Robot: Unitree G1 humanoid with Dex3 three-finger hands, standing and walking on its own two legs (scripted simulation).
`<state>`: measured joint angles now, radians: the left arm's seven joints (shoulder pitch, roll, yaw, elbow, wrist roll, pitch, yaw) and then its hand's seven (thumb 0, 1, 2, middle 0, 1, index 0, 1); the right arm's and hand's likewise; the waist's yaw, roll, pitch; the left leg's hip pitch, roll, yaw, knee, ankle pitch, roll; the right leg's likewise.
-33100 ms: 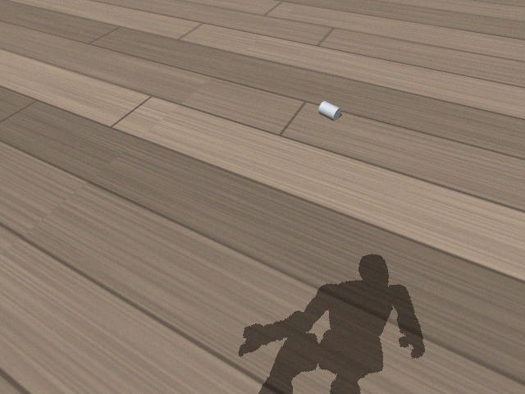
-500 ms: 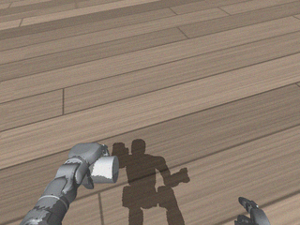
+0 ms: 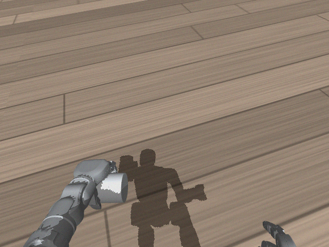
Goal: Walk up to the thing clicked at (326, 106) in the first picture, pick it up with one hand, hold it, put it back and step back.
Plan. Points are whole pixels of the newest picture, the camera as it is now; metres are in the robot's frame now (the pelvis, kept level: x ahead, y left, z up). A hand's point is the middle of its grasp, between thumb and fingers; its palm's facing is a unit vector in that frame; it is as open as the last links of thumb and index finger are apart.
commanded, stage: crouch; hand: left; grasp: from above
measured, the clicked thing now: (104, 187) +0.30 +0.21 -0.08
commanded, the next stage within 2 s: lower in 1.70 s
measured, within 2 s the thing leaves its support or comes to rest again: neither
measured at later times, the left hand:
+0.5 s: hand (115, 196) +0.34 +0.23 -0.27, palm faces -0.42 +0.04 -0.91, open 10.8 cm
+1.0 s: hand (127, 205) +0.38 +0.23 -0.48, palm faces -0.46 +0.00 -0.89, open 10.8 cm
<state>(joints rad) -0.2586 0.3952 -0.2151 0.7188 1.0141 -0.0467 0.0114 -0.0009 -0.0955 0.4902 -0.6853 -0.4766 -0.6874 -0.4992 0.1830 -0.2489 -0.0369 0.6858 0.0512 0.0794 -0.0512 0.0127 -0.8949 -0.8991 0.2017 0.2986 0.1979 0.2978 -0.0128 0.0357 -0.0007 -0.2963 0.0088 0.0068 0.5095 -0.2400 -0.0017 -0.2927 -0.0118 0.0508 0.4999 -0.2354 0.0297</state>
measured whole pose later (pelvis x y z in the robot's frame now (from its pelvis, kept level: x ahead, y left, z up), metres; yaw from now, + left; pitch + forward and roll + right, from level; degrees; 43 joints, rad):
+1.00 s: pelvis -0.06 +0.00 -0.31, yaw -2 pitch +39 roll -5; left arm -0.81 0.52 0.00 1.29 1.23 -0.13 0.40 0.00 -0.11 0.51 -0.68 -0.50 -0.69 -0.52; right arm 0.16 -0.24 -0.03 0.73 -0.11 -0.06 0.07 0.01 -0.90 -0.90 0.20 0.30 0.20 0.30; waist -0.18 0.03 -0.18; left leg -2.00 -0.01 -0.09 1.99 -0.67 -0.02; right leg -1.94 0.01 -0.02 1.94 -0.68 0.04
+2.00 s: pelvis -0.07 +0.00 -0.42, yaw -5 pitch +36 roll -7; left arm -0.98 0.69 0.06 1.51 1.28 -0.18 0.44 0.00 -0.09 0.46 -0.74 -0.38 -0.74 -0.40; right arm 0.16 -0.28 0.05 0.75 -0.15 -0.07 0.14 0.00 -0.91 -0.90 0.20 0.30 0.20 0.30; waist -0.26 0.00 -0.05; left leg -2.29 -0.01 -0.14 2.35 -0.69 -0.03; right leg -2.23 0.04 -0.04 2.27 -0.68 0.05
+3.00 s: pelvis -0.07 +0.00 -0.47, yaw -10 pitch +31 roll -11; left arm -1.00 0.84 0.13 1.64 1.30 -0.21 0.59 0.00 -0.05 0.36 -0.76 -0.33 -0.76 -0.35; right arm 0.12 -0.32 0.16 0.74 -0.22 -0.17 0.23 0.00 -0.90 -0.90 0.20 0.30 0.20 0.30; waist -0.34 -0.07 0.09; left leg -2.36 -0.01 -0.22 2.53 -0.73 -0.04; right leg -2.28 0.07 -0.11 2.39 -0.68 0.07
